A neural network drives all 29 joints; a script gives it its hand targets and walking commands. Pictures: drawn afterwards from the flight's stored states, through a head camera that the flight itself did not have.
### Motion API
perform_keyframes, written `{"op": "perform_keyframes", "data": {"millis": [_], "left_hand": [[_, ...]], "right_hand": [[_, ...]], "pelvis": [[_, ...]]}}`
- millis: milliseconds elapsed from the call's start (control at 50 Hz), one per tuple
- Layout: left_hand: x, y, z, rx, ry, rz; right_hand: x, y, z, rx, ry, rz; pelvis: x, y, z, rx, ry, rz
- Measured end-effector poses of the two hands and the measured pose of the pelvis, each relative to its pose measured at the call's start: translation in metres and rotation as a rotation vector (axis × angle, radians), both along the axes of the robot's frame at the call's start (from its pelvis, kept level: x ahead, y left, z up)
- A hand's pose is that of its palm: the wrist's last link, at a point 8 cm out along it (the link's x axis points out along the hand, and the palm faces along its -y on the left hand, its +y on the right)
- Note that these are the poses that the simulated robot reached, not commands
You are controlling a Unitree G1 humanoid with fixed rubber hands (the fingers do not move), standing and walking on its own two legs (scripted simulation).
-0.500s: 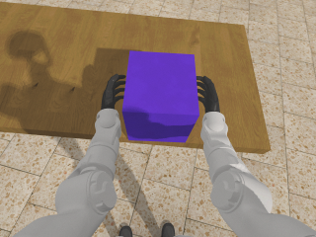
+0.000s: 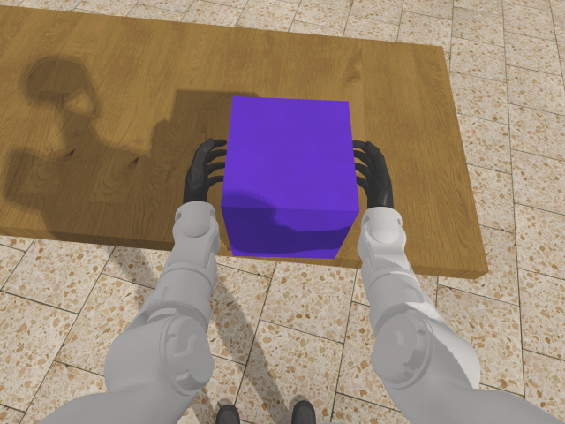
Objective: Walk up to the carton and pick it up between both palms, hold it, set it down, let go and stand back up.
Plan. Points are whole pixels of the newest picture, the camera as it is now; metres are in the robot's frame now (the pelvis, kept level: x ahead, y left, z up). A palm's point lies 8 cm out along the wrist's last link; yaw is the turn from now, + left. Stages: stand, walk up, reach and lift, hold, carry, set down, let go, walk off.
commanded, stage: reach and lift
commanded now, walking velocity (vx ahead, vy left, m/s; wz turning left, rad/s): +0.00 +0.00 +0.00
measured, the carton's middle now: (287, 183) +0.45 -0.01 -0.01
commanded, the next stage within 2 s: none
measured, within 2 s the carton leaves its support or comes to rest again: leaves its support in 1.36 s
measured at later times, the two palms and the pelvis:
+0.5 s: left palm (199, 195) +0.41 +0.12 +0.01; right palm (376, 199) +0.41 -0.14 +0.02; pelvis +0.00 +0.00 +0.00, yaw +0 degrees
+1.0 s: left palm (197, 208) +0.39 +0.12 +0.01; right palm (379, 209) +0.39 -0.14 +0.02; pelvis -0.02 +0.00 +0.00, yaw +0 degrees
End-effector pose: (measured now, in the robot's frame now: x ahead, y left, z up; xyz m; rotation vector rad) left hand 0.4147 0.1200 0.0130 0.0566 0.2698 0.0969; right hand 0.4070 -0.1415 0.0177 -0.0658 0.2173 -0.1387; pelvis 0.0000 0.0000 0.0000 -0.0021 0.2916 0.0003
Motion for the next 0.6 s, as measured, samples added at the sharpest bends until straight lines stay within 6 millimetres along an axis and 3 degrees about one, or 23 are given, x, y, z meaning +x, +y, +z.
{"op": "perform_keyframes", "data": {"millis": [600], "left_hand": [[-0.0033,0.0002,-0.0008,-0.021,-0.035,0.005]], "right_hand": [[-0.004,0.001,0.0006,-0.025,-0.046,-0.003]], "pelvis": [[-0.0013,-0.0012,-0.0002,0.0,0.024,0.003]]}}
